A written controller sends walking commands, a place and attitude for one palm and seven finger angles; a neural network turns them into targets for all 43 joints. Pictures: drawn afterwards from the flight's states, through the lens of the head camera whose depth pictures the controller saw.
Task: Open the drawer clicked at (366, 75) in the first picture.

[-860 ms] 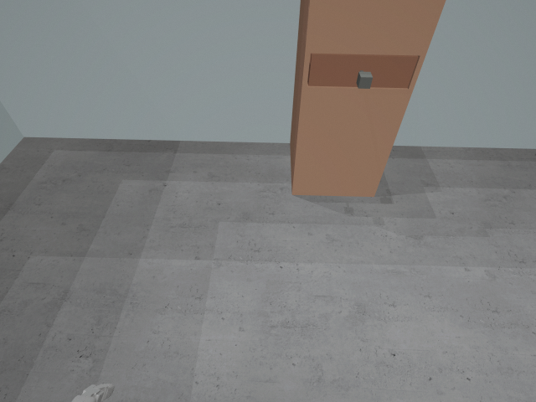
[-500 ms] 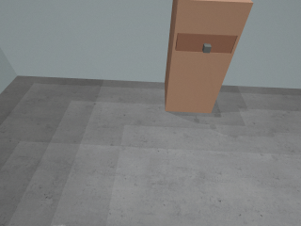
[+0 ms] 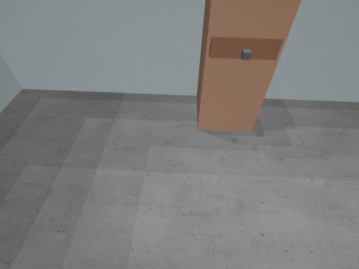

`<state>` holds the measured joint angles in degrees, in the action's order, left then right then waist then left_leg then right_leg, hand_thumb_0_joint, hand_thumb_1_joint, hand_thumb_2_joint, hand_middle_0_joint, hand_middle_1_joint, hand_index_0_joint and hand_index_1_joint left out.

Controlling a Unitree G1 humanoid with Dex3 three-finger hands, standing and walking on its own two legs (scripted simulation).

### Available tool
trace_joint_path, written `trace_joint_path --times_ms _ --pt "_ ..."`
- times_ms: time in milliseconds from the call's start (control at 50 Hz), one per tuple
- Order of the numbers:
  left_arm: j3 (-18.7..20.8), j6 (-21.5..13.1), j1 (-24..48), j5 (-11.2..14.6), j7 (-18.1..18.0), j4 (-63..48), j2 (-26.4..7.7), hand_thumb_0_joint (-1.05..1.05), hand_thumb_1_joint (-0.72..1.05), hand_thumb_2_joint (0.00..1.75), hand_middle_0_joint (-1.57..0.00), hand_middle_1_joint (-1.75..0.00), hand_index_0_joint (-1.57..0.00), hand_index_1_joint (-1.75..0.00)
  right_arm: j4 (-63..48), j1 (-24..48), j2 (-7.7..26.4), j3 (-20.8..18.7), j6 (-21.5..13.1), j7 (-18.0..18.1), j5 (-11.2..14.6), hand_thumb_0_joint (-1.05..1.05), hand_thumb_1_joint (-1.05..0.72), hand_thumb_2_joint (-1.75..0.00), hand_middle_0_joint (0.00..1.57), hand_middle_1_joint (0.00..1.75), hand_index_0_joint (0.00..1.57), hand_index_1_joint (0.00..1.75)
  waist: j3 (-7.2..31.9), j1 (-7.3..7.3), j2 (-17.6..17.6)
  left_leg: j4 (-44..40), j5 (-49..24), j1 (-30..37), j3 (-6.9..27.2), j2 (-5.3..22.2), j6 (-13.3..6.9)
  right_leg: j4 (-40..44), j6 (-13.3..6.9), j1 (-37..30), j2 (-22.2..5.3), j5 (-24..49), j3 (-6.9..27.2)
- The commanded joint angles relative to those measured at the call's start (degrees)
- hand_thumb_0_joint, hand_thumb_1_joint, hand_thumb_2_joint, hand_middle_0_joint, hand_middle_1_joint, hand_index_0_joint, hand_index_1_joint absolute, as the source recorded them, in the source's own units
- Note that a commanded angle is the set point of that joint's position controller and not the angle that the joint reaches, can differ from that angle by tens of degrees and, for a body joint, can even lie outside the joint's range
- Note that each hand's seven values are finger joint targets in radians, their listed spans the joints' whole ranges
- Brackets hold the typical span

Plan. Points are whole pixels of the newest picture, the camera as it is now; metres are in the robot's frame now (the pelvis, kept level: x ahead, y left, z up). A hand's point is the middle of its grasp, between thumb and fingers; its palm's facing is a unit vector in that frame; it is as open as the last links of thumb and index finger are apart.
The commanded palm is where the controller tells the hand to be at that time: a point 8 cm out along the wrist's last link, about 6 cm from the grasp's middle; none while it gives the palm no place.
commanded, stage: stand and wait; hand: left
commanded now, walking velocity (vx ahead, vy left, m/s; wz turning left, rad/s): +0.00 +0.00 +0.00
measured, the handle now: (245, 52) +1.23 -0.30 -0.10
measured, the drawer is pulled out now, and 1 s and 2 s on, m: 0.00 0.00 0.00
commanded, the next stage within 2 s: look at it before walking up in 0.04 s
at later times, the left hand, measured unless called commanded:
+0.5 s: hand out of the picture +0.08 +0.24 -0.16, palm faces -0.03 -0.94 -0.33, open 7.4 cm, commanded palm none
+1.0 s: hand out of the picture +0.07 +0.23 -0.17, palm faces -0.07 -0.95 -0.32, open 7.4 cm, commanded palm none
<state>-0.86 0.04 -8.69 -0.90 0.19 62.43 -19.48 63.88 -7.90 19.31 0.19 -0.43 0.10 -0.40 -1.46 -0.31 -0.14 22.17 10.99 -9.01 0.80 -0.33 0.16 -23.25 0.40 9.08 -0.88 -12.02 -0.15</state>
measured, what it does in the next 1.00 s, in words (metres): stands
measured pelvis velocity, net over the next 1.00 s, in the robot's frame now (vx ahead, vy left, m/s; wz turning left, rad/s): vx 0.01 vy -0.01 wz -0.07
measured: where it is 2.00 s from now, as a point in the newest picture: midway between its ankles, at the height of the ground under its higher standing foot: outside the picture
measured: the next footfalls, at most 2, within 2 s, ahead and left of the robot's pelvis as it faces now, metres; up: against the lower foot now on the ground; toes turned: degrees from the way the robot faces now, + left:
left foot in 1.64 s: +0.02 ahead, +0.12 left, +0.00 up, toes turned -24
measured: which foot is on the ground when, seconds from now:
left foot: down 0.00-1.00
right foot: down 0.00-1.00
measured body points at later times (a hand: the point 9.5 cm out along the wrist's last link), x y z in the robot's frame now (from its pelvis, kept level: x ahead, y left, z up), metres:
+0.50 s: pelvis +0.01 +0.00 +0.00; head +0.01 +0.00 +0.45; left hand +0.08 +0.29 -0.13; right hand +0.09 -0.30 -0.13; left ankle +0.01 +0.12 -0.74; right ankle +0.01 -0.12 -0.74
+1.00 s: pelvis +0.01 -0.01 -0.01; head +0.02 -0.01 +0.44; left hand +0.08 +0.27 -0.14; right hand +0.08 -0.29 -0.14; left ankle +0.01 +0.12 -0.74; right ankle +0.01 -0.12 -0.74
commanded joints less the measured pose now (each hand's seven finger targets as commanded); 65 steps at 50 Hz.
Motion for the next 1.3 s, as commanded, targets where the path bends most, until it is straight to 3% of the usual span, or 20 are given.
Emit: trace_joint_path --times_ms 0,500,640,780,800,860,900,1000,1040,1060,1080,1100,1120,1140,1160,1180,1200,1220,1240,1280 --pt "2.6 -1.3 3.0 0.2 -0.8 -3.7 -11.9 0.00 0.90 0.90 -0.20 -0.30 -0.20 -0.30 -4.0 3.1 11.8 -2.2 -1.5 0.5 -0.2 0.00 -0.90 -0.90 0.20 0.30 0.20 0.30 1.2 0.18 -0.8 -4.6 -1.8 -0.8 6.0 6.4 -1.9 5.8 -2.1 1.3 -6.0 -1.3 6.4" --pt "2.6 -1.6 2.9 0.3 -0.8 -3.7 -11.8 0.00 0.90 0.90 -0.20 -0.30 -0.20 -0.30 -3.8 3.6 12.0 -2.0 -1.7 0.7 0.0 0.00 -0.90 -0.90 0.20 0.30 0.20 0.30 4.1 0.08 0.2 -3.9 -9.6 2.1 5.4 7.0 -1.6 4.9 -2.1 -1.8 -6.4 8.4 5.5" --pt "2.6 -1.5 2.9 0.3 -0.8 -3.5 -11.9 0.00 0.90 0.90 -0.20 -0.30 -0.20 -0.30 -3.8 4.0 11.9 -1.9 -1.5 0.6 0.0 0.00 -0.90 -0.90 0.20 0.30 0.20 0.30 3.0 0.02 0.1 -4.6 -8.2 1.8 5.6 7.0 -1.7 5.5 -2.0 -1.3 -6.3 6.5 5.5" --pt "2.7 -1.4 3.0 0.3 -0.8 -3.7 -12.0 0.00 0.90 0.90 -0.20 -0.30 -0.20 -0.30 -3.9 4.0 12.2 -2.0 -1.7 0.8 0.0 0.00 -0.90 -0.90 0.20 0.30 0.20 0.30 3.8 0.06 0.3 -4.4 -10.4 3.4 5.0 7.3 -1.6 5.1 -2.1 -1.6 -6.1 9.4 5.7" --pt "2.9 -1.1 3.3 0.2 -0.8 -4.0 -11.7 0.00 0.90 0.90 -0.20 -0.30 -0.20 -0.30 -4.0 3.4 11.7 -2.1 -1.6 1.0 -0.1 0.00 -0.90 -0.90 0.20 0.30 0.20 0.30 3.3 0.16 0.3 -3.6 -11.2 3.5 4.3 7.5 -1.5 4.4 -2.1 -0.9 -5.9 11.0 5.9" --pt "2.1 0.8 -0.1 0.3 -1.1 -4.2 -5.7 0.00 0.90 0.90 -0.20 -0.30 -0.20 -0.30 -4.1 -0.3 5.3 -1.3 -0.2 1.4 -0.2 0.00 -0.90 -0.90 0.20 0.30 0.20 0.30 2.7 0.48 0.1 -0.4 -11.3 3.5 1.3 7.9 -0.4 0.9 -1.3 2.5 -5.3 14.0 6.6" --pt "2.6 1.5 -0.7 0.1 -1.0 -5.5 -5.9 0.00 0.90 0.90 -0.20 -0.30 -0.20 -0.30 -5.4 -1.1 5.9 -2.1 0.4 1.7 -0.3 0.00 -0.90 -0.90 0.20 0.30 0.20 0.30 1.8 0.59 0.5 0.7 -10.9 3.3 0.8 8.9 -0.8 -1.9 -1.3 5.2 -4.4 14.4 6.8" --pt "3.7 2.4 -2.5 -0.2 -0.2 -9.0 -5.0 0.00 0.90 0.90 -0.20 -0.30 -0.20 -0.30 -9.1 -0.6 7.2 -3.9 1.0 1.9 -0.4 0.00 -0.90 -0.90 0.20 0.30 0.20 0.30 1.7 0.23 3.9 1.0 -4.8 0.5 2.2 13.1 -3.2 -10.6 -0.9 10.4 -1.1 8.6 6.1" --pt "4.0 2.6 -4.1 -0.2 0.1 -9.8 -3.8 0.00 0.90 0.90 -0.20 -0.30 -0.20 -0.30 -10.5 0.5 7.5 -4.6 1.0 1.8 -0.4 0.00 -0.90 -0.90 0.20 0.30 0.20 0.30 1.9 -0.60 7.5 0.0 -5.0 -2.2 3.9 16.8 -5.6 -17.7 -0.4 10.7 0.5 -0.5 4.0" --pt "4.3 2.8 -4.9 -0.2 0.3 -10.3 -3.1 0.00 0.90 0.90 -0.20 -0.30 -0.20 -0.30 -11.1 1.0 7.5 -4.8 0.8 1.7 -0.4 0.00 -0.90 -0.90 0.20 0.30 0.20 0.30 2.0 -0.98 9.7 -0.3 -7.0 -3.9 4.1 18.5 -7.0 -21.0 0.0 9.6 1.0 -8.2 2.1" --pt "4.5 2.8 -6.4 -0.2 0.4 -10.5 -2.4 0.00 0.90 0.90 -0.20 -0.30 -0.20 -0.30 -11.7 2.2 7.3 -4.9 0.8 1.6 -0.5 0.00 -0.90 -0.90 0.20 0.30 0.20 0.30 2.2 -1.88 10.6 0.9 -9.3 -4.3 3.3 19.2 -7.7 -21.6 0.2 9.0 0.7 -11.4 1.2" --pt "4.8 2.6 -8.0 -0.2 0.5 -10.5 -2.3 0.00 0.90 0.90 -0.20 -0.30 -0.20 -0.30 -12.5 2.8 6.9 -5.1 0.8 1.6 -0.5 0.00 -0.90 -0.90 0.20 0.30 0.20 0.30 2.9 -2.56 10.0 4.3 -10.7 -6.0 1.8 18.9 -7.2 -19.3 0.0 6.1 -0.1 -10.4 1.5" --pt "5.1 2.3 -10.5 -0.3 0.6 -10.2 -2.9 0.00 0.90 0.90 -0.20 -0.30 -0.20 -0.30 -13.2 3.8 6.7 -5.3 1.0 1.5 -0.5 0.00 -0.90 -0.90 0.20 0.30 0.20 0.30 3.0 -3.88 6.2 10.9 -8.3 -8.7 -1.2 16.4 -5.0 -13.2 -0.7 3.1 -0.9 -4.1 2.8" --pt "6.1 1.6 -11.9 -1.1 0.2 -10.5 -6.7 0.00 0.90 0.90 -0.20 -0.30 -0.20 -0.30 -14.1 3.3 3.5 -5.1 1.6 1.4 -0.2 0.00 -0.90 -0.90 0.20 0.30 0.20 0.30 2.5 -4.45 -8.0 26.2 3.7 -15.5 -7.5 8.4 0.3 -1.5 -3.4 1.1 -8.8 6.6 17.1" --pt "6.7 1.2 -12.3 -0.9 -0.6 -11.0 -10.7 0.00 0.90 0.90 -0.20 -0.30 -0.20 -0.30 -15.7 3.4 0.0 -4.3 1.8 1.2 -0.2 0.00 -0.90 -0.90 0.20 0.30 0.20 0.30 1.3 -4.10 -19.3 38.5 22.6 -24.2 -5.3 0.8 2.8 6.6 -8.3 2.5 -18.9 15.7 35.2" --pt "6.9 1.4 -12.0 -0.3 -1.1 -11.3 -9.8 0.00 0.90 0.90 -0.20 -0.30 -0.20 -0.30 -15.4 4.1 2.0 -4.7 2.4 1.5 -0.2 0.00 -0.90 -0.90 0.20 0.30 0.20 0.30 0.5 -4.56 -15.4 43.1 20.9 -21.8 2.1 1.9 2.0 9.7 -8.7 6.5 -17.5 8.1 35.4" --pt "6.7 1.4 -8.3 -0.3 -1.2 -12.4 -8.1 0.00 0.90 0.90 -0.20 -0.30 -0.20 -0.30 -14.9 3.3 2.1 -5.1 2.6 1.2 -0.2 0.00 -0.90 -0.90 0.20 0.30 0.20 0.30 -1.8 -2.65 -14.0 44.5 16.6 -23.0 3.2 3.2 1.6 10.8 -8.4 8.8 -15.2 -0.2 33.0" --pt "6.4 1.5 -5.7 -0.2 -1.2 -13.2 -6.8 0.00 0.90 0.90 -0.20 -0.30 -0.20 -0.30 -13.9 2.2 2.3 -5.2 2.3 1.0 -0.3 0.00 -0.90 -0.90 0.20 0.30 0.20 0.30 -2.2 -1.26 -9.2 44.7 13.4 -23.0 2.8 4.2 1.8 9.0 -8.6 8.8 -13.5 -0.6 30.4" --pt "6.1 1.2 -4.5 -0.2 -1.0 -13.8 -5.7 0.00 0.90 0.90 -0.20 -0.30 -0.20 -0.30 -13.3 0.6 1.7 -5.1 2.1 0.8 -0.4 0.00 -0.90 -0.90 0.20 0.30 0.20 0.30 0.3 -0.30 -6.9 44.2 10.4 -21.5 2.3 4.0 2.2 7.3 -8.7 7.0 -11.1 1.1 26.8" --pt "6.1 0.8 -4.8 0.0 -1.0 -14.2 -4.7 0.00 0.90 0.90 -0.20 -0.30 -0.20 -0.30 -12.6 -1.2 0.8 -5.1 2.3 0.8 -0.6 0.00 -0.90 -0.90 0.20 0.30 0.20 0.30 3.8 0.13 -6.7 42.5 8.1 -20.4 1.2 3.4 3.0 6.6 -7.9 4.1 -8.9 1.2 23.6"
